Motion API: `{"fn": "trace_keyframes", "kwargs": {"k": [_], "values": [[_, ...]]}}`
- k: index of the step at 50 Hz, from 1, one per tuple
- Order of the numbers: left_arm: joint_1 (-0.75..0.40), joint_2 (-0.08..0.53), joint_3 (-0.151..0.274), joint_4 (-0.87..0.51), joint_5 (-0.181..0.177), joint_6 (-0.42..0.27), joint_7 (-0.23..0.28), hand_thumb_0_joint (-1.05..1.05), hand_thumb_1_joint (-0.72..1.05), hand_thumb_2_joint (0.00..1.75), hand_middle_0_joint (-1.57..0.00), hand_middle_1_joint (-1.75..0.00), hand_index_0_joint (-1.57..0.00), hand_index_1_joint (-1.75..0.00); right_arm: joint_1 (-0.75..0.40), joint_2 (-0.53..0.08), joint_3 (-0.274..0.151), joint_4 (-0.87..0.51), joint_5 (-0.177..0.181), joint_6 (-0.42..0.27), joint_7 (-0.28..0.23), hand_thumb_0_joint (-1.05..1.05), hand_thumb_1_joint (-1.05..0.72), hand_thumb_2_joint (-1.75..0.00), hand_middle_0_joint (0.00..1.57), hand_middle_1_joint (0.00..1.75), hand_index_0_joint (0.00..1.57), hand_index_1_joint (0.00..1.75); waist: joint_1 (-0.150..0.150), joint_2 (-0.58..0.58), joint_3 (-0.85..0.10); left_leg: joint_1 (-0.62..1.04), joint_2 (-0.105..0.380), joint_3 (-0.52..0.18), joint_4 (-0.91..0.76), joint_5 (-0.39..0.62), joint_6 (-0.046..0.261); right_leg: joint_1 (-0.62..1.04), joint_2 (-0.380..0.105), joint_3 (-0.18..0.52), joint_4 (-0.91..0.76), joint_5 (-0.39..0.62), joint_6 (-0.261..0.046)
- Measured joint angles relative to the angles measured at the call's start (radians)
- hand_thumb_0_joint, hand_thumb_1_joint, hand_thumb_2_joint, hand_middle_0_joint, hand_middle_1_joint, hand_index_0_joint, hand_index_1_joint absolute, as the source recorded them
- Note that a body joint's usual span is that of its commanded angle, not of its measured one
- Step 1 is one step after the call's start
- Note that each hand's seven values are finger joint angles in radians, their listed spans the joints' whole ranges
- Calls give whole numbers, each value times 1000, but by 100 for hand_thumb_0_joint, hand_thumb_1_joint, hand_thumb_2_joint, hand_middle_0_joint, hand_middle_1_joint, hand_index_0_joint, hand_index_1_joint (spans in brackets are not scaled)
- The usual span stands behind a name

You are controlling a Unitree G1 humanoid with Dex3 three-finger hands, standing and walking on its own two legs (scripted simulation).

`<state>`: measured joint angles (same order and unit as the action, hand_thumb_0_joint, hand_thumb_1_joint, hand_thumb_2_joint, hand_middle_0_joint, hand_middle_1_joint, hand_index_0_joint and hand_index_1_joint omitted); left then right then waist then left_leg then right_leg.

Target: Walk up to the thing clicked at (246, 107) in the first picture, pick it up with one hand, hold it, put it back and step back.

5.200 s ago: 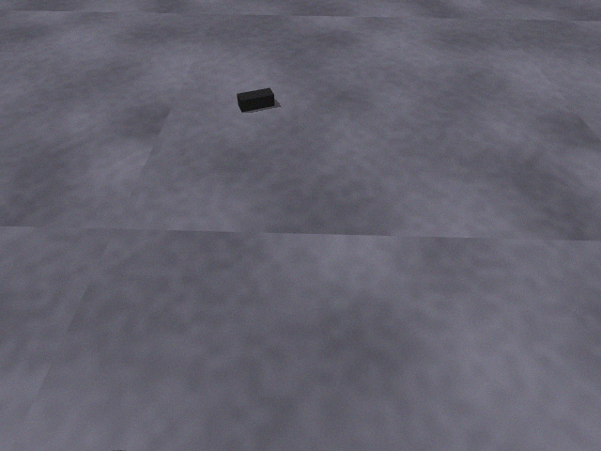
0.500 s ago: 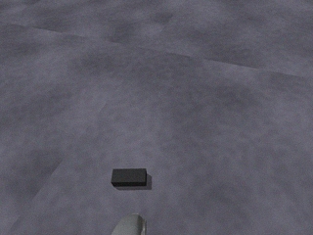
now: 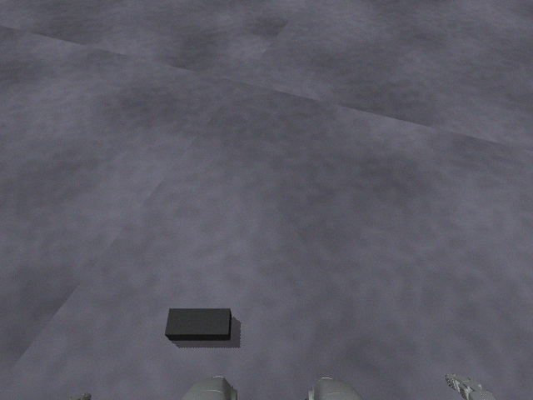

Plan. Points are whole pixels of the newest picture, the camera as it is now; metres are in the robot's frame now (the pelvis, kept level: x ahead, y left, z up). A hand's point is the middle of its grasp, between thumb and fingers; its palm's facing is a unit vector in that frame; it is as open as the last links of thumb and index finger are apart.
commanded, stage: walk up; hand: left
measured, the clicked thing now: (199, 324) +0.42 +0.25 -0.71
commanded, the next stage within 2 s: none
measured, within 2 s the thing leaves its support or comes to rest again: neither
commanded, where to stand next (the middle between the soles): +0.07 +0.02 m, yaw -1 degrees
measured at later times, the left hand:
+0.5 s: hand out of the picture +0.10 +0.28 -0.14, palm faces -0.01 -0.93 -0.37, open 7.4 cm
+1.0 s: hand out of the picture +0.12 +0.27 -0.12, palm faces +0.00 -0.93 -0.37, open 7.4 cm
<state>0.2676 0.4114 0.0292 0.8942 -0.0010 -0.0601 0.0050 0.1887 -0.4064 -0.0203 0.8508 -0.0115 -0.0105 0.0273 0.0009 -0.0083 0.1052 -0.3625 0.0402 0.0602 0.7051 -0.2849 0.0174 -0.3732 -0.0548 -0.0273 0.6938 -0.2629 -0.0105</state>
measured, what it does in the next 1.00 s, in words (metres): stands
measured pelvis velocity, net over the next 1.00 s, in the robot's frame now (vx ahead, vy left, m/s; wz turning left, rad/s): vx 0.04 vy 0.01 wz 0.00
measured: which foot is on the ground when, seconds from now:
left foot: down 0.00-1.00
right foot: down 0.00-1.00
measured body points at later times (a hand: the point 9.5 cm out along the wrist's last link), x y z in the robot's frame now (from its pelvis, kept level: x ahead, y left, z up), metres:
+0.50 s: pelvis +0.02 +0.02 +0.01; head +0.03 +0.02 +0.46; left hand +0.10 +0.33 -0.11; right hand +0.08 -0.29 -0.12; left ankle +0.03 +0.14 -0.72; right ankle +0.07 -0.14 -0.72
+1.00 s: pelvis +0.04 +0.01 +0.03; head +0.05 +0.01 +0.48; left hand +0.12 +0.32 -0.10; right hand +0.15 -0.29 -0.10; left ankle +0.03 +0.14 -0.72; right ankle +0.07 -0.14 -0.72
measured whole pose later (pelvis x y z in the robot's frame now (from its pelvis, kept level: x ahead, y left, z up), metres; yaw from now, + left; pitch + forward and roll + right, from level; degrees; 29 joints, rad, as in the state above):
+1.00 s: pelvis +0.04 +0.01 +0.03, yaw +0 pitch -3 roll +0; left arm 0.07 0.36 0.00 1.16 0.00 -0.03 0.01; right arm 0.03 -0.36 -0.02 1.14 -0.01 0.01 0.02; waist 0.01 0.00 0.06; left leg -0.11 0.01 0.04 0.38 -0.22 -0.01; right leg -0.18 -0.06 0.00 0.38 -0.16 0.05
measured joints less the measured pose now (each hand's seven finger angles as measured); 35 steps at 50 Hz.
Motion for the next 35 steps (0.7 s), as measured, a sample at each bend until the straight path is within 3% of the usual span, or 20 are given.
{"fn": "trace_keyframes", "kwargs": {"k": [2,4,9,10,13,16,19,35], "values": [[-13,-8,3,19,11,-2,10,1,90,90,-20,-30,-20,-30,-12,-4,-4,22,5,23,-5,0,-90,-89,21,30,21,30,2,31,0,-22,16,-22,66,-56,-4,1,21,-9,12,-8,17],[-27,-12,-5,32,17,2,12,1,90,90,-20,-30,-20,-30,-22,1,-7,46,5,45,-7,0,-90,-89,21,30,21,30,5,38,-4,-45,-5,-45,138,-161,3,-12,16,-8,31,-21,14],[-69,-18,-12,39,27,6,14,1,90,90,-20,-30,-20,-30,-26,-5,-12,96,5,48,0,0,-91,-89,21,30,21,30,10,46,0,-30,-11,-55,142,-205,12,-27,-4,-7,23,-13,20],[-76,-15,-12,39,27,8,12,1,90,90,-20,-30,-20,-30,-24,-5,-12,106,5,45,0,0,-91,-89,21,30,21,30,11,43,-1,-9,-11,-54,98,-198,11,-33,-10,-5,28,-15,24],[-104,-4,-10,56,16,26,11,1,90,90,-20,-30,-20,-30,-23,9,-13,145,-4,31,-5,0,-91,-89,21,30,21,30,14,2,7,37,-37,-26,0,-46,-17,-42,-41,23,53,-26,36],[-117,-11,-15,92,6,39,8,1,90,90,-20,-30,-20,-30,-16,14,-5,174,-6,32,-1,0,-91,-89,21,30,21,30,5,16,-9,46,-21,-34,-3,-57,-18,-16,-11,29,21,-64,19],[-122,-9,-16,122,4,31,4,1,90,90,-20,-30,-20,-30,-17,28,10,202,-4,33,2,0,-91,-89,21,30,21,30,1,7,-20,66,-15,-39,-27,-53,-23,21,-2,28,-46,18,38],[-181,-39,-38,236,-7,29,1,1,90,90,-20,-30,-20,-30,-122,45,9,266,6,17,-6,0,-90,-89,21,30,21,30,9,-5,-41,191,-24,-34,-220,15,-21,146,-9,24,-230,73,59]]}}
